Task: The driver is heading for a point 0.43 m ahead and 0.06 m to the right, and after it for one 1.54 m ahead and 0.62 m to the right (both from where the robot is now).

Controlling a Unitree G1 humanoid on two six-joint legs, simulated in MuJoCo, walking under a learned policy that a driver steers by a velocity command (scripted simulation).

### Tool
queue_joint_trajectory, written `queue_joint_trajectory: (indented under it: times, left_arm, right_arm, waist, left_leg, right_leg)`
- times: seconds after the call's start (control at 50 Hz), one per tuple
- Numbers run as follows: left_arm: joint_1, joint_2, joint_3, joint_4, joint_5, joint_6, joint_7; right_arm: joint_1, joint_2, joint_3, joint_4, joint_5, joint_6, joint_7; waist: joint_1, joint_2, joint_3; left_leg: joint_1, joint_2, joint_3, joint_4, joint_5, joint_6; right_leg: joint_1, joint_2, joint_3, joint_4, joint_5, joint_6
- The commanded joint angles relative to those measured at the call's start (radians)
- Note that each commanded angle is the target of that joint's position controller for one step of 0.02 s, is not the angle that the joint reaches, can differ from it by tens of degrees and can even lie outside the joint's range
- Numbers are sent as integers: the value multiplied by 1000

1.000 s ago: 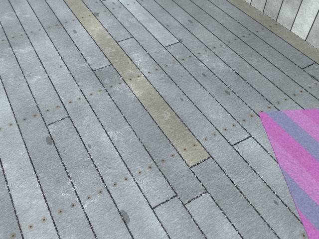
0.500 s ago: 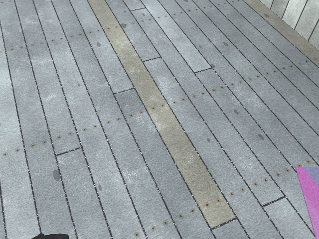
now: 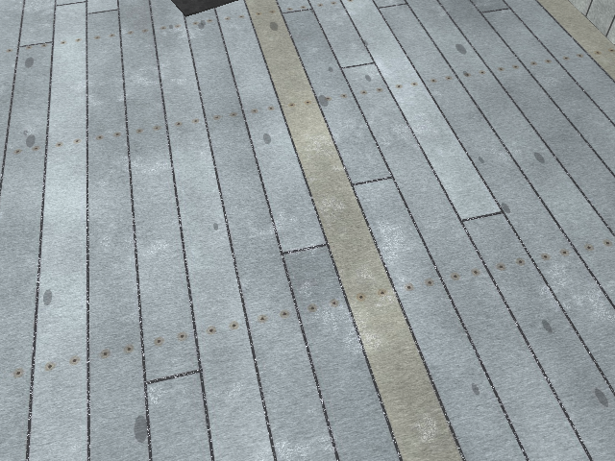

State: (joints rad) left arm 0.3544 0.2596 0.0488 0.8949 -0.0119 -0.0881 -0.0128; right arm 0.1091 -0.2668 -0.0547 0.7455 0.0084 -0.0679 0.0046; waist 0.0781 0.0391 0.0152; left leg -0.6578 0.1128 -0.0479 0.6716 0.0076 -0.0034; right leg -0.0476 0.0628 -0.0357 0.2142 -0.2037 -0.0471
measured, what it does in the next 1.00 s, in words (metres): walks ahead, turning right: left foot, then right foot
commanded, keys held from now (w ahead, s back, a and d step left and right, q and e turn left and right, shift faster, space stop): w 0.14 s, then w+e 0.22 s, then e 0.64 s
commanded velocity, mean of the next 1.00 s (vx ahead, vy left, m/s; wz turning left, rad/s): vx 0.29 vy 0.00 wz -0.37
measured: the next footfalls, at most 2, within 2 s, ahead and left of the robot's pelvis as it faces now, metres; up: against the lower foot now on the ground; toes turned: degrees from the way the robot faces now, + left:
left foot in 0.16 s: +0.27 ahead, +0.15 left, +0.00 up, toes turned +1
right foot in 0.66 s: +0.48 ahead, -0.09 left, +0.00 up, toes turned -16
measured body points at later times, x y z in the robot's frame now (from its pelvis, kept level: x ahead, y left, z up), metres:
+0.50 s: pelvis +0.27 +0.06 +0.00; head +0.30 +0.06 +0.45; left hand +0.44 +0.31 -0.12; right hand +0.28 -0.22 -0.13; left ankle +0.23 +0.15 -0.75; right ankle +0.40 -0.12 -0.68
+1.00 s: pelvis +0.40 +0.02 -0.01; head +0.44 -0.02 +0.43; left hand +0.65 +0.22 -0.10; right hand +0.43 -0.30 -0.13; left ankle +0.52 +0.17 -0.70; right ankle +0.44 -0.08 -0.75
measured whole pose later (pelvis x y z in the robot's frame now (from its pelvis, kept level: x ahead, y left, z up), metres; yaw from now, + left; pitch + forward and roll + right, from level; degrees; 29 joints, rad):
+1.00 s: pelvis +0.40 +0.02 -0.01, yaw -25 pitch +3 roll +1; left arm 0.18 0.30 0.08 0.65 0.00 0.03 0.02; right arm 0.10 -0.30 -0.06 0.76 -0.01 0.00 -0.04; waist 0.03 0.01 0.04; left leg -0.55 0.02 -0.12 0.86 -0.33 -0.08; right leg -0.42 0.11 0.12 0.47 -0.09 -0.06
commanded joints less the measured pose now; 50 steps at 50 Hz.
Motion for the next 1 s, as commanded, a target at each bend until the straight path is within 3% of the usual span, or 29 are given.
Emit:
queue_joint_trajectory:
  times: [0.02,0.1,0.14,0.16,0.18,0.2,0.22,0.24,0.26,0.28,0.32,0.34,0.36,0.38,0.4,0.44,0.5,0.58,0.64,0.66,0.68,0.7,0.72,0.74,0.76,0.78,0.82,0.9,1.0]
  left_arm:
    - [30,172,38,-31,-8,-2,7]
    - [40,193,46,-9,-12,20,15]
    - [5,206,49,-13,-14,29,20]
    - [6,178,38,-20,-9,31,21]
    - [13,118,12,-50,20,28,22]
    - [140,21,-14,-51,0,7,14]
    - [66,144,15,-38,-26,-6,10]
    - [-22,178,28,-66,-39,-12,8]
    - [-59,162,28,-70,-33,-9,13]
    - [-68,150,33,-70,-20,0,17]
    - [-18,106,32,-60,-21,25,16]
    - [-24,100,35,-52,-22,39,20]
    - [-27,84,34,-67,-24,48,20]
    - [-47,89,36,-72,-16,53,22]
    - [-64,84,37,-91,-9,53,21]
    - [-105,77,35,-111,-1,48,14]
    - [-212,38,19,-159,8,46,-11]
    - [-246,74,33,-216,8,55,-40]
    - [-102,142,67,-206,9,54,-49]
    - [-9,195,90,-187,14,49,-33]
    - [7,297,110,-200,17,54,-6]
    - [-33,329,106,-244,35,51,-8]
    - [-60,254,89,-271,25,56,-16]
    - [-122,213,77,-281,13,56,-14]
    - [-162,182,68,-280,-3,62,-9]
    - [-190,164,62,-284,-4,70,0]
    - [-212,183,68,-298,20,78,8]
    - [-188,207,80,-311,10,89,34]
    - [-206,203,80,-331,11,111,47]
  right_arm:
    - [-122,-43,-4,-92,8,-20,13]
    - [-150,-71,-10,-118,11,-31,34]
    - [-18,-113,-32,-83,5,-34,31]
    - [136,-165,-57,-38,-1,-34,22]
    - [321,-244,-77,-12,-15,-30,8]
    - [331,-276,-79,4,-15,-25,16]
    - [311,-175,-56,-6,-6,-24,15]
    - [245,-141,-43,-10,-3,-26,11]
    - [179,-121,-35,-14,-8,-29,11]
    - [132,-93,-28,-14,-13,-33,14]
    - [100,-84,-29,1,-23,-48,16]
    - [95,-62,-27,10,-22,-54,16]
    - [92,-98,-34,20,-26,-59,13]
    - [94,-87,-33,26,-24,-63,10]
    - [87,-106,-37,34,-29,-60,4]
    - [63,-119,-40,35,-29,-47,-13]
    - [99,-146,-45,48,-20,-27,-36]
    - [111,-178,-57,61,6,12,-48]
    - [64,-190,-65,40,24,39,-60]
    - [84,-172,-58,39,20,41,-58]
    - [152,-86,-30,15,-36,33,-46]
    - [226,-69,-12,-9,-40,22,-27]
    - [155,-148,-31,6,-9,18,-14]
    - [84,-151,-32,-18,10,22,-14]
    - [66,-138,-33,-6,-2,32,-27]
    - [57,-147,-38,-9,-17,47,-40]
    - [89,-136,-40,-12,-17,63,-44]
    - [64,-107,-30,-15,-19,64,-55]
    - [14,-111,-31,-35,-11,60,-49]
  waist:
    - [10,-99,35]
    - [-14,-122,40]
    - [-100,-131,-41]
    - [-167,-104,-145]
    - [-225,40,-308]
    - [-152,288,-412]
    - [-194,148,-321]
    - [-184,101,-182]
    - [-149,32,-117]
    - [-121,24,-60]
    - [-74,69,-49]
    - [-73,35,-28]
    - [-56,63,-18]
    - [-62,34,11]
    - [-50,42,20]
    - [-50,24,23]
    - [-99,11,11]
    - [-99,33,-17]
    - [-15,34,-88]
    - [29,-35,-141]
    - [-26,-258,-230]
    - [-77,-322,-405]
    - [-14,-137,-423]
    - [-29,-98,-304]
    - [-57,-18,-202]
    - [-77,-30,-146]
    - [-111,-126,-131]
    - [-90,-120,-179]
    - [-66,-184,-141]
  left_leg:
    - [34,-35,37,-95,67,3]
    - [55,-55,35,-166,-47,48]
    - [265,-103,79,-208,-71,87]
    - [515,-87,63,-199,-44,121]
    - [828,131,-182,-166,-11,188]
    - [1073,310,-614,-294,-229,325]
    - [999,280,-591,-345,-364,282]
    - [864,250,-437,-371,-333,238]
    - [732,211,-335,-406,-257,214]
    - [634,177,-251,-448,-206,203]
    - [536,154,-147,-501,-103,202]
    - [513,121,-86,-521,-71,182]
    - [492,149,-61,-537,-35,198]
    - [488,133,1,-524,149,190]
    - [490,137,42,-515,251,195]
    - [477,106,142,-500,350,176]
    - [510,96,213,-468,403,160]
    - [657,153,217,-357,469,148]
    - [671,129,233,-88,601,99]
    - [601,60,255,117,466,45]
    - [315,-39,248,431,-224,-24]
    - [52,-213,68,725,-763,-64]
    - [14,-148,-67,760,-681,-42]
    - [-21,-118,-53,711,-590,-26]
    - [-16,-81,-43,627,-528,-31]
    - [21,-63,-43,559,-482,-33]
    - [116,-79,-32,475,-440,-46]
    - [133,-101,-39,304,-373,-76]
    - [176,-120,-56,144,-320,-78]
  right_leg:
    - [-14,-263,123,-64,243,-149]
    - [99,-323,146,12,335,-125]
    - [97,-295,109,168,598,-93]
    - [3,-240,79,356,612,-65]
    - [-224,-163,35,690,268,-25]
    - [-578,-10,83,970,-380,14]
    - [-683,-67,178,1069,-376,6]
    - [-722,-108,160,1065,-275,-3]
    - [-679,-152,142,1025,-187,4]
    - [-649,-176,141,977,-129,11]
    - [-561,-204,147,943,-72,26]
    - [-560,-203,147,943,-48,21]
    - [-579,-204,153,926,-14,31]
    - [-599,-199,159,900,9,41]
    - [-616,-189,156,845,53,56]
    - [-585,-173,106,705,154,67]
    - [-520,-149,30,515,278,60]
    - [-524,-122,2,422,179,20]
    - [-349,-43,-47,330,104,-41]
    - [-181,-29,-13,222,313,-78]
    - [94,-250,278,306,837,-175]
    - [305,-465,719,249,843,-416]
    - [254,-415,633,195,667,-373]
    - [138,-368,520,174,522,-316]
    - [6,-315,446,146,393,-258]
    - [-112,-292,418,111,286,-234]
    - [-231,-243,381,93,296,-229]
    - [-216,-213,380,109,251,-204]
    - [-255,-181,454,90,-64,-165]
Keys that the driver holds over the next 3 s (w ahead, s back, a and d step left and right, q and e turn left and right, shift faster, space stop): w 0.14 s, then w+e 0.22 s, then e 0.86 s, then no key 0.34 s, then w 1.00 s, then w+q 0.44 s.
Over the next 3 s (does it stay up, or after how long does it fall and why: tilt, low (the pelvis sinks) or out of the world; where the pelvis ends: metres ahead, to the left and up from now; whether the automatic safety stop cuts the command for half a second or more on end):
stays up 0.95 -0.33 -0.03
